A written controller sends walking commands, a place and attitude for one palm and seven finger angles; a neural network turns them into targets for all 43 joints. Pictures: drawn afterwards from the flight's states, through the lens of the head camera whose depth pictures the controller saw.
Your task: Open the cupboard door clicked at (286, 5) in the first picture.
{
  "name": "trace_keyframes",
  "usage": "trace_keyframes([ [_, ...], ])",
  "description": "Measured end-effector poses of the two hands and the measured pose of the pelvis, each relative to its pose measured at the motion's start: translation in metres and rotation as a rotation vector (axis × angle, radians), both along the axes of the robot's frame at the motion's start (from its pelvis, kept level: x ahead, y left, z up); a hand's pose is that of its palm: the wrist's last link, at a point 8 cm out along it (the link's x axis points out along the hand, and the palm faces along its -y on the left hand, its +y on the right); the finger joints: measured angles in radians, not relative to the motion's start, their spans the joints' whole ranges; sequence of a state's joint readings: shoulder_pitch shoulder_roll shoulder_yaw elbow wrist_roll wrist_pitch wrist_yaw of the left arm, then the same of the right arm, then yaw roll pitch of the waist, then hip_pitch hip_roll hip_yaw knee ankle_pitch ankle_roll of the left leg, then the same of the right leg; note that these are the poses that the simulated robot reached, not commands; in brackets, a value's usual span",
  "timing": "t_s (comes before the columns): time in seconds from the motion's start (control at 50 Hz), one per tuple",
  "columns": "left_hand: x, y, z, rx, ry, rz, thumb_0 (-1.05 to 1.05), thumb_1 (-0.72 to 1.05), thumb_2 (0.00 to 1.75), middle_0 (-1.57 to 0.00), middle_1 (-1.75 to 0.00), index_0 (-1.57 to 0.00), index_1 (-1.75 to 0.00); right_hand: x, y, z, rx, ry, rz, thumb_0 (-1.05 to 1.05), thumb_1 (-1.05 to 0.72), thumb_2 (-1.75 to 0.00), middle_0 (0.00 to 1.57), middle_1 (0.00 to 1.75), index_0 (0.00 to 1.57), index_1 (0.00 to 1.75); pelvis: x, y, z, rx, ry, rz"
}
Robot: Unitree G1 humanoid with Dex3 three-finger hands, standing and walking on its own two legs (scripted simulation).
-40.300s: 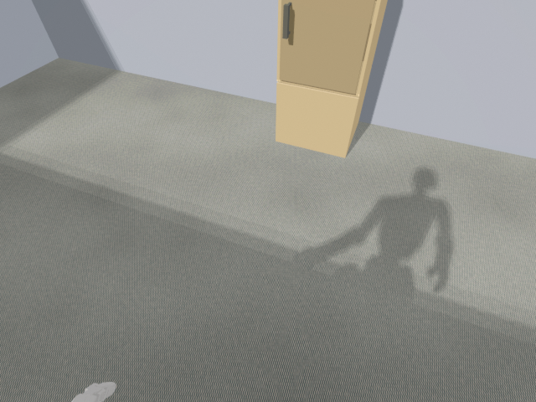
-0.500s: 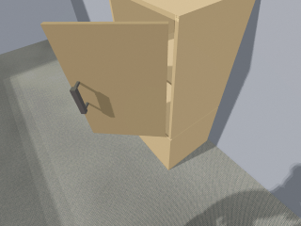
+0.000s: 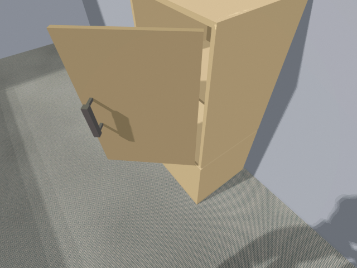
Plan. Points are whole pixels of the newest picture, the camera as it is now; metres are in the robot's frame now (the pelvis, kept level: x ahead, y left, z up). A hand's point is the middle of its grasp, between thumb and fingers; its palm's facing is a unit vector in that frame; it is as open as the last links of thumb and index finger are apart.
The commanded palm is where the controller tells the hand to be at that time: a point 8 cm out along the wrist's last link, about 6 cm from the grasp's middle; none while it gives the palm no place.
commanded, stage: look again from close up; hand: left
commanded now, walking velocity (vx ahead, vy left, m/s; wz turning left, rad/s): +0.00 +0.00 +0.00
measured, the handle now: (94, 117) +0.58 +0.34 -0.05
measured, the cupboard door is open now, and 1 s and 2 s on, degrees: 48 48 48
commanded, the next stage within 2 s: shuffle to correct the standing spot in 0.44 s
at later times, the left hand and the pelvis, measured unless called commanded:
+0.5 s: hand out of the picture -0.02 +0.17 -0.17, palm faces +0.04 -0.98 -0.19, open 7.3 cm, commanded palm none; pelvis -0.01 +0.01 +0.00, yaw +0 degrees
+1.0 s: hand out of the picture -0.03 +0.24 -0.19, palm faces +0.09 -0.98 -0.20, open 7.4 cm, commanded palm none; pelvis +0.00 +0.07 -0.01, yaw -1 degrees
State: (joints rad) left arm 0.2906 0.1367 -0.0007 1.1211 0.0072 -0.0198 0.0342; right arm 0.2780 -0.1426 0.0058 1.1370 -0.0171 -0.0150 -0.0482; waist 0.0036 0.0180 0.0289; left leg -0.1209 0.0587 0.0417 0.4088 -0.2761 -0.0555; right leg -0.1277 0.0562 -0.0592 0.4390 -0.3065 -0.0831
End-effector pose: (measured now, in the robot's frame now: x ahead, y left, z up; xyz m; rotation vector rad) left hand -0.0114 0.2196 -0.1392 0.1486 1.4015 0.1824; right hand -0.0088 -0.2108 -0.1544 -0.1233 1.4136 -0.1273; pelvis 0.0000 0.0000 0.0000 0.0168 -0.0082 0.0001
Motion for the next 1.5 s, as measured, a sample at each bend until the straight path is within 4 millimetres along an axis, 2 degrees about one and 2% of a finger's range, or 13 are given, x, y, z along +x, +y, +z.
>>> trace_keyframes([
  [0.18,0.001,0.007,0.001,0.005,-0.011,-0.005,0.01,0.92,0.90,-0.20,-0.29,-0.20,-0.30,-0.013,0.012,0.000,0.018,0.023,-0.008,0.00,-0.91,-0.90,0.20,0.30,0.19,0.29,-0.003,0.005,0.001,0.001,-0.005,0.001],
  [0.36,-0.007,0.007,0.001,-0.003,-0.002,0.000,0.01,0.92,0.90,-0.20,-0.29,-0.20,-0.30,-0.022,0.018,0.000,0.024,0.038,-0.011,0.00,-0.91,-0.90,0.20,0.30,0.19,0.29,-0.006,0.008,0.001,0.002,-0.007,0.002],
  [0.62,-0.021,0.001,-0.002,-0.031,0.018,0.014,0.01,0.92,0.90,-0.20,-0.29,-0.20,-0.30,-0.023,0.016,0.003,0.011,0.037,-0.002,0.00,-0.91,-0.90,0.20,0.30,0.19,0.29,-0.011,0.010,0.001,0.000,-0.007,0.005],
  [0.74,-0.026,0.008,-0.004,-0.027,0.009,0.049,0.01,0.91,0.89,-0.20,-0.30,-0.20,-0.30,-0.019,0.016,0.001,0.000,0.045,0.013,0.00,-0.91,-0.90,0.20,0.30,0.19,0.29,-0.010,0.018,-0.001,-0.010,-0.006,0.018],
  [0.86,-0.034,0.031,-0.008,-0.023,0.014,0.096,0.01,0.91,0.89,-0.20,-0.30,-0.20,-0.30,0.000,0.023,0.006,-0.036,0.029,0.043,0.00,-0.91,-0.90,0.20,0.30,0.19,0.29,-0.008,0.038,-0.003,-0.011,-0.005,0.032],
  [0.96,-0.035,0.060,-0.016,-0.026,0.058,0.084,0.01,0.91,0.89,-0.20,-0.30,-0.20,-0.30,0.018,0.041,0.007,-0.062,-0.047,0.037,0.00,-0.91,-0.90,0.20,0.30,0.19,0.29,-0.003,0.062,-0.008,0.007,-0.013,0.007],
  [1.08,-0.003,0.085,-0.009,0.009,0.041,0.020,0.01,0.91,0.90,-0.20,-0.29,-0.20,-0.30,0.018,0.069,0.002,-0.018,-0.055,0.007,0.00,-0.91,-0.90,0.20,0.30,0.19,0.29,0.001,0.078,-0.007,0.019,0.009,-0.020],
  [1.16,0.024,0.091,-0.005,0.034,-0.035,0.003,0.01,0.91,0.90,-0.19,-0.29,-0.20,-0.30,0.012,0.079,-0.009,0.016,-0.008,0.004,0.01,-0.93,-0.90,0.20,0.30,0.20,0.29,0.007,0.082,-0.011,0.032,0.022,-0.021],
  [1.24,0.036,0.095,-0.001,0.044,-0.077,0.014,0.01,0.92,0.90,-0.20,-0.29,-0.20,-0.30,0.017,0.084,-0.012,0.028,0.024,0.008,0.01,-0.92,-0.90,0.20,0.30,0.20,0.29,0.013,0.089,-0.011,0.015,0.017,0.000],
  [1.3,0.034,0.105,0.003,0.044,-0.072,0.029,0.01,0.92,0.89,-0.20,-0.30,-0.20,-0.30,0.034,0.088,-0.004,0.018,0.010,0.019,0.01,-0.92,-0.90,0.20,0.30,0.20,0.29,0.018,0.099,-0.005,0.020,0.015,0.001],
  [1.38,0.028,0.124,0.002,0.027,-0.025,0.031,0.01,0.91,0.89,-0.20,-0.30,-0.20,-0.30,0.068,0.096,0.008,-0.007,-0.061,0.024,0.01,-0.92,-0.90,0.20,0.30,0.19,0.29,0.024,0.116,-0.001,0.033,0.017,-0.007],
  [1.44,0.027,0.147,-0.007,0.012,0.005,0.033,0.01,0.91,0.89,-0.20,-0.30,-0.20,-0.30,0.093,0.107,0.013,-0.040,-0.123,0.035,0.00,-0.91,-0.90,0.20,0.30,0.19,0.29,0.030,0.135,-0.005,0.035,0.014,-0.013],
  [1.5,0.033,0.176,-0.025,0.008,0.026,0.033,0.01,0.91,0.89,-0.20,-0.30,-0.21,-0.30,0.112,0.120,0.009,-0.086,-0.184,0.042,0.00,-0.91,-0.90,0.20,0.30,0.19,0.29,0.038,0.157,-0.019,0.013,0.011,-0.012],
])
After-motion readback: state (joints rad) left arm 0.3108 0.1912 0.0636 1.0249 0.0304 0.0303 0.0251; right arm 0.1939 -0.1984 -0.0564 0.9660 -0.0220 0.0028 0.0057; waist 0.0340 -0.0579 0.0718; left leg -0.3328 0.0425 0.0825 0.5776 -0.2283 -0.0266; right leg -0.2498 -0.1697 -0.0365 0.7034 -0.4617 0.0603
